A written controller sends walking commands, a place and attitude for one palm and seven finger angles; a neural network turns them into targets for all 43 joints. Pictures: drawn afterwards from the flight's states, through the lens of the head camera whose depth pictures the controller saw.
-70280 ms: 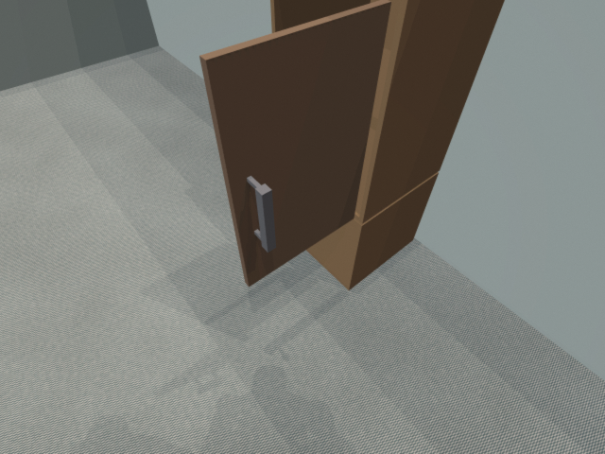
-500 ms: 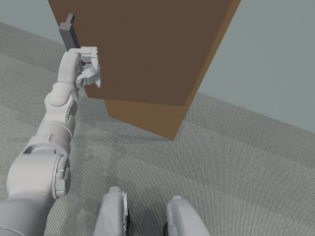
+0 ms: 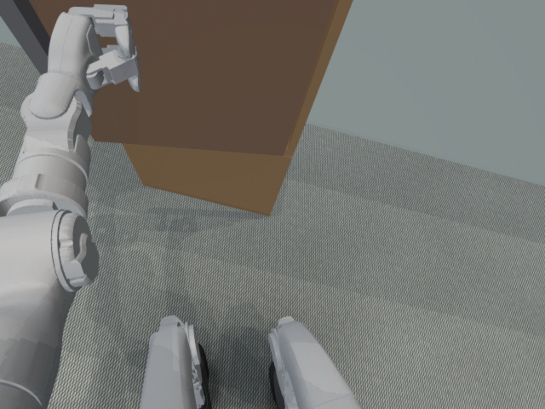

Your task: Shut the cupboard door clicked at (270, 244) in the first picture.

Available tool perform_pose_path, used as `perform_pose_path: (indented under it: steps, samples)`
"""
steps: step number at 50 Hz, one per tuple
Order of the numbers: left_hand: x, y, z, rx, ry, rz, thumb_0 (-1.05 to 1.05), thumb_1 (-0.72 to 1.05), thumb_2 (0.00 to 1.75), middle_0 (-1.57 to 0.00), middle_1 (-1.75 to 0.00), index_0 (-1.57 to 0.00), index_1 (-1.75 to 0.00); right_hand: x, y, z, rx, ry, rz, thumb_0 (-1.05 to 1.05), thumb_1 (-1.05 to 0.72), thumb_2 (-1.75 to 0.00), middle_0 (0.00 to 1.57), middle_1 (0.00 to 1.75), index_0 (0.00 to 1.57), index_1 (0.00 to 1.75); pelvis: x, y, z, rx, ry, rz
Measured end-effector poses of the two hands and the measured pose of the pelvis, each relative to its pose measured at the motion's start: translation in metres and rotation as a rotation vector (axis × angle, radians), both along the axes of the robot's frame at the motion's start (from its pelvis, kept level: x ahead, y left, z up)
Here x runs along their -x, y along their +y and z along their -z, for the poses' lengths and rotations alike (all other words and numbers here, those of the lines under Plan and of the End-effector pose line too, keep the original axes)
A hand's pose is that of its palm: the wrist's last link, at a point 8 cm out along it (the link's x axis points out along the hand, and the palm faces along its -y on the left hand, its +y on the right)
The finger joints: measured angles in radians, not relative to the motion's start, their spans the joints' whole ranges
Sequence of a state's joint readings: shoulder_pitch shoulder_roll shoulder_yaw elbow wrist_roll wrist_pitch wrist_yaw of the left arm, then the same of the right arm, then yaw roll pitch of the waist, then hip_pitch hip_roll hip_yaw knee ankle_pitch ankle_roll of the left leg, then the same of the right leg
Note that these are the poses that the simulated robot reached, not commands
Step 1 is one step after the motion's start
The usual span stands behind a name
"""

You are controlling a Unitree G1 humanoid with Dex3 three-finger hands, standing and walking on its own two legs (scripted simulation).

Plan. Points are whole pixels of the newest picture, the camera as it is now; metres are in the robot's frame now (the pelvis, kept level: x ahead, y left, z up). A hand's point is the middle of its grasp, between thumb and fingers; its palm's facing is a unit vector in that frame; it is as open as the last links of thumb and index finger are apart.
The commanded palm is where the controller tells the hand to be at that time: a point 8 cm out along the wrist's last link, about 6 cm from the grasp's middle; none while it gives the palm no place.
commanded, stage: push the door shut along its arc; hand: left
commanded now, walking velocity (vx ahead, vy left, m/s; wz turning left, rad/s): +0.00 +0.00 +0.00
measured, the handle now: (47, 41) +0.60 +0.22 +0.09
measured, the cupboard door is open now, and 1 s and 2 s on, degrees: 12 3 3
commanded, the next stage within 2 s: pull the fist back off the door in 0.36 s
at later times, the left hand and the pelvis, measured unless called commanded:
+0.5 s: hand (143, 43) +0.58 +0.10 +0.10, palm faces -0.27 -0.96 -0.01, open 3.4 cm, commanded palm +0.60 +0.09 +0.09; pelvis -0.01 +0.00 -0.01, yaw +0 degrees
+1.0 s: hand (170, 48) +0.58 +0.07 +0.09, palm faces +0.18 -0.98 -0.01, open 3.1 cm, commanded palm +0.53 +0.10 +0.09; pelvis +0.02 -0.01 +0.03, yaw +1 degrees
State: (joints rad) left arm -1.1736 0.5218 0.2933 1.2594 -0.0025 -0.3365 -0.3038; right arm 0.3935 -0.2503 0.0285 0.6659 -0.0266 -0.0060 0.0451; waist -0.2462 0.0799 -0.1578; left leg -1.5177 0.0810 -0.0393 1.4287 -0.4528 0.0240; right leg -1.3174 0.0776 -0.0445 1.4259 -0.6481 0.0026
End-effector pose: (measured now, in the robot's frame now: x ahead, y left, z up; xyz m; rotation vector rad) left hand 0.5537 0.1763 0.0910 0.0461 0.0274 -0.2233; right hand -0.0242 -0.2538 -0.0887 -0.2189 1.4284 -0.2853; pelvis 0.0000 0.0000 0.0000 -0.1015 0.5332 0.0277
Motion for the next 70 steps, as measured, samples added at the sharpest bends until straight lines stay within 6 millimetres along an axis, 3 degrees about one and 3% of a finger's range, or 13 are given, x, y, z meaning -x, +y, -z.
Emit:
perform_pose_path:
  steps: [6, 24, 29, 33, 37, 45, 53, 62, 70]
  samples:
    - [-0.007, 0.001, -0.001, -0.009, 0.016, 0.017, -0.04, 0.82, 0.91, -1.30, -1.50, -1.30, -1.50, 0.006, 0.001, 0.001, -0.002, 0.035, 0.005, 0.00, -0.90, -0.90, 0.20, 0.30, 0.20, 0.30, 0.000, -0.002, 0.002, 0.003, 0.011, -0.005]
    - [-0.024, -0.014, -0.008, -0.007, 0.026, 0.077, 0.05, 0.94, 1.00, -1.30, -1.50, -1.30, -1.50, -0.005, -0.013, -0.001, 0.081, -0.025, -0.051, 0.00, -0.90, -0.90, 0.20, 0.30, 0.20, 0.30, 0.007, -0.004, 0.013, 0.027, 0.033, -0.018]
    - [-0.024, -0.016, 0.001, 0.153, 0.044, -0.224, 0.04, 0.84, 0.95, -1.30, -1.50, -1.30, -1.50, 0.001, -0.003, 0.001, 0.044, -0.008, -0.094, 0.00, -0.90, -0.90, 0.20, 0.30, 0.20, 0.30, 0.009, -0.003, 0.016, 0.030, 0.045, -0.012]
    - [-0.020, -0.024, 0.003, 0.081, -0.001, -0.436, 0.02, 0.80, 0.92, -1.30, -1.50, -1.30, -1.50, 0.011, 0.009, 0.005, -0.026, 0.018, -0.092, 0.00, -0.90, -0.90, 0.20, 0.30, 0.20, 0.30, 0.008, -0.004, 0.015, 0.026, 0.055, -0.010]
    - [-0.018, -0.036, 0.002, -0.023, -0.044, -0.442, 0.02, 0.86, 0.93, -1.30, -1.50, -1.30, -1.50, 0.023, 0.020, 0.006, -0.090, 0.054, -0.037, 0.00, -0.90, -0.90, 0.20, 0.30, 0.20, 0.30, 0.005, -0.005, 0.010, 0.016, 0.050, -0.012]
    - [-0.008, -0.053, -0.002, 0.019, 0.011, -0.389, 0.02, 0.91, 0.92, -1.30, -1.50, -1.30, -1.50, 0.028, 0.027, -0.009, -0.153, 0.100, 0.006, 0.00, -0.90, -0.90, 0.20, 0.30, 0.20, 0.30, -0.009, -0.009, -0.015, -0.011, 0.021, -0.007]
    - [0.016, -0.053, -0.002, 0.019, -0.020, -0.408, 0.02, 0.90, 0.90, -1.30, -1.50, -1.30, -1.50, -0.008, 0.003, -0.020, -0.144, 0.065, -0.032, 0.00, -0.90, -0.90, 0.20, 0.30, 0.20, 0.30, -0.027, -0.015, -0.033, -0.043, -0.015, -0.002]
    - [0.054, -0.049, 0.005, 0.021, -0.050, -0.398, 0.02, 0.90, 0.90, -1.30, -1.50, -1.30, -1.50, -0.082, -0.026, -0.022, -0.096, -0.046, -0.121, 0.00, -0.90, -0.90, 0.20, 0.29, 0.19, 0.30, -0.037, -0.021, -0.042, -0.065, -0.050, -0.022]
    - [0.073, -0.061, 0.002, 0.013, -0.055, -0.370, 0.02, 0.90, 0.90, -1.30, -1.50, -1.30, -1.50, -0.137, -0.028, -0.020, -0.082, -0.164, -0.184, 0.00, -0.91, -0.90, 0.20, 0.29, 0.19, 0.30, -0.036, -0.025, -0.044, -0.072, -0.074, -0.038]
